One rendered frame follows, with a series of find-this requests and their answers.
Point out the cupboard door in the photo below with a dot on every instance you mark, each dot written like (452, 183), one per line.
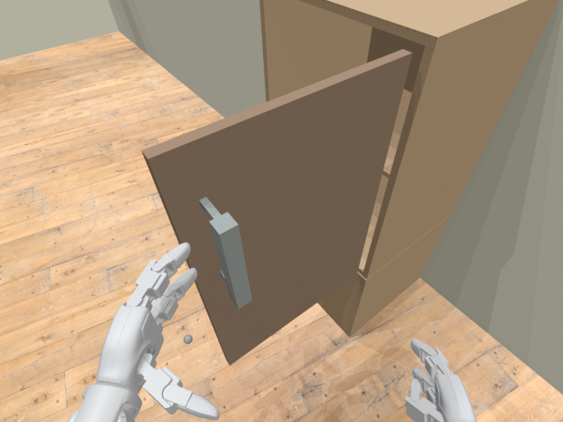
(300, 175)

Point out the robot left forearm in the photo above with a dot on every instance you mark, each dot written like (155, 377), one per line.
(108, 402)

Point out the robot right hand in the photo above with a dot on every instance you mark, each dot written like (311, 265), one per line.
(447, 399)

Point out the robot left hand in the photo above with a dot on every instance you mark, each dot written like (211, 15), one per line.
(137, 325)

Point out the handle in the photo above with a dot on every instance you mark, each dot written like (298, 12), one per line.
(229, 247)

